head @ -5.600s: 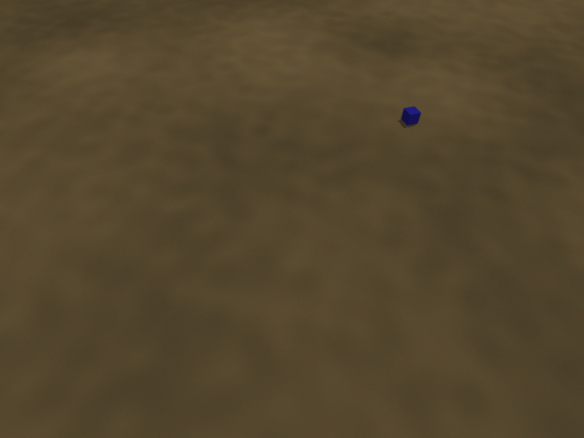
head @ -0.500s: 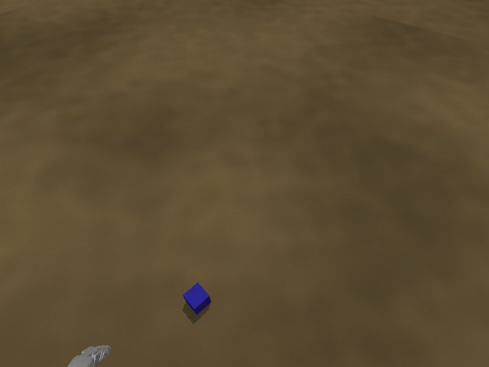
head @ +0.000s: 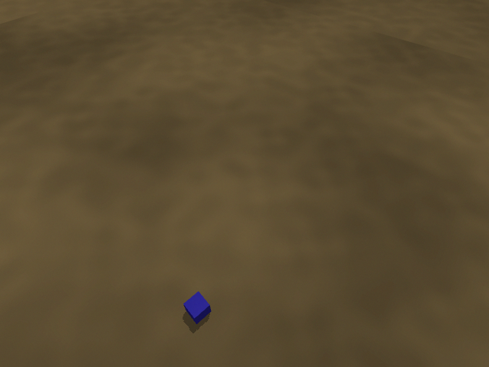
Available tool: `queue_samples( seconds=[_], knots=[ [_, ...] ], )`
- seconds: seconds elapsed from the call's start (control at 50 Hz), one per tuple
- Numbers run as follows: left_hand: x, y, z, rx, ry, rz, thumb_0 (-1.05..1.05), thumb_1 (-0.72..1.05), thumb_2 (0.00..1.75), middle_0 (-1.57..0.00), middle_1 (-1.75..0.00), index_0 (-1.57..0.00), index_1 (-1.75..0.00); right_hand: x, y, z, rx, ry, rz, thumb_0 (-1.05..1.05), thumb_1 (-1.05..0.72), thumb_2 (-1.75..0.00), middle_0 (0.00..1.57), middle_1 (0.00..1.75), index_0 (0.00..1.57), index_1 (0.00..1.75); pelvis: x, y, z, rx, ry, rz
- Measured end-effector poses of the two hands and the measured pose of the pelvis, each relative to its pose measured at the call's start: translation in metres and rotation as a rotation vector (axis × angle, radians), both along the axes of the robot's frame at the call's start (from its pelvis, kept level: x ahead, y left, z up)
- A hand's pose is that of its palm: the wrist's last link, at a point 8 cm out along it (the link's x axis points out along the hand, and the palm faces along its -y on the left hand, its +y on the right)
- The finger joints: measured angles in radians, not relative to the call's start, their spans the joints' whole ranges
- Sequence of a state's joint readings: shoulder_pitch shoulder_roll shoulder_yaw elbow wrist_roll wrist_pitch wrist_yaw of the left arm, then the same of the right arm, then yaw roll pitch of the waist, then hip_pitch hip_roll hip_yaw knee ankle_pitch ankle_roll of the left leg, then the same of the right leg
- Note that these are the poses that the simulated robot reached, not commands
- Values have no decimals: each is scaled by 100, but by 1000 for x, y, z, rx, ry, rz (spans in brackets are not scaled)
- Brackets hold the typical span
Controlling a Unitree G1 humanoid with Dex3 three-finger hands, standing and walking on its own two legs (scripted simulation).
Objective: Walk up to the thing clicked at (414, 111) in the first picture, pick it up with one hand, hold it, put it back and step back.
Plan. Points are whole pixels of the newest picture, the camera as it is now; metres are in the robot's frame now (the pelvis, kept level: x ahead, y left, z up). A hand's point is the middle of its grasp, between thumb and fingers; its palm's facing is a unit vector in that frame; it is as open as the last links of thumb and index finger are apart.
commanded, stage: walk up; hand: left
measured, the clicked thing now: (197, 307) +0.45 +0.21 -0.75
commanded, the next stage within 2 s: stand in 0.28 s
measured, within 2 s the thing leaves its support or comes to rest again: neither
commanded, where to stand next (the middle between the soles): +0.07 -0.02 m, yaw +0 degrees
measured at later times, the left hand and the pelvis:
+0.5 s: hand out of the picture +0.09 +0.25 -0.16, palm faces -0.01 -0.95 -0.33, open 7.4 cm; pelvis +0.01 +0.00 +0.00, yaw +1 degrees
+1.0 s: hand out of the picture +0.10 +0.25 -0.15, palm faces +0.00 -0.94 -0.33, open 7.4 cm; pelvis +0.03 +0.00 +0.00, yaw +1 degrees
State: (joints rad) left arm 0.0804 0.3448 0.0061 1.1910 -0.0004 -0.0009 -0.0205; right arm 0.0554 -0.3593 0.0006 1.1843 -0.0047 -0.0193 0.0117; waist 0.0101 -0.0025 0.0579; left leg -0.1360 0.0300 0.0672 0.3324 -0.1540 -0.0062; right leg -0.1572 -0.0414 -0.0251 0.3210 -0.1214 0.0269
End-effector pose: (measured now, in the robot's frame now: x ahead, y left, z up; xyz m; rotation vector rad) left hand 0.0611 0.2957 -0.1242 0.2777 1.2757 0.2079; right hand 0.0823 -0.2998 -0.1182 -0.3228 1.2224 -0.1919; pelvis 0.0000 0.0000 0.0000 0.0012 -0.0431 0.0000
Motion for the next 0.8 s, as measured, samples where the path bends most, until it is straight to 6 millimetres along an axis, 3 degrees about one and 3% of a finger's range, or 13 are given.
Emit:
queue_samples(
  seconds=[0.2,0.8],
  knots=[
    [-5,1,0,2,14,12,1,90,90,-20,-30,-20,-30,8,8,-2,18,-5,6,0,-90,-90,20,30,20,30,4,2,1,1,3,2],
    [33,1,6,15,-50,-19,1,90,90,-20,-30,-21,-30,16,4,0,2,5,2,0,-90,-90,20,30,20,30,22,1,1,1,8,19]
  ],
)
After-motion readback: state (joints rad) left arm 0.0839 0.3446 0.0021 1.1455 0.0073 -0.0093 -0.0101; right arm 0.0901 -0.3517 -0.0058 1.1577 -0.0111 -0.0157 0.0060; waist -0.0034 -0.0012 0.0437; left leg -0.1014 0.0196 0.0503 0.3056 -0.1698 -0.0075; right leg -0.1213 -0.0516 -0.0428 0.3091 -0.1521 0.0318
